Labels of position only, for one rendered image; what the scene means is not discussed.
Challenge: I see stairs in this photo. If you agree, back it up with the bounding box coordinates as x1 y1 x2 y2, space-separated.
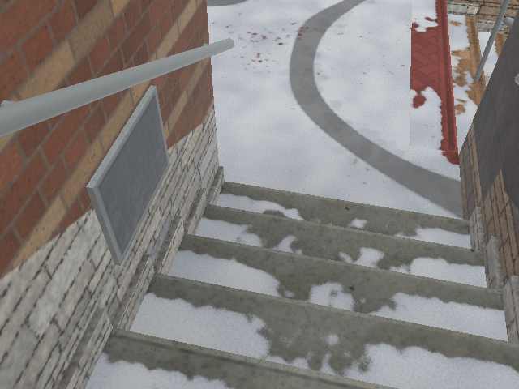
447 14 505 155
85 181 519 389

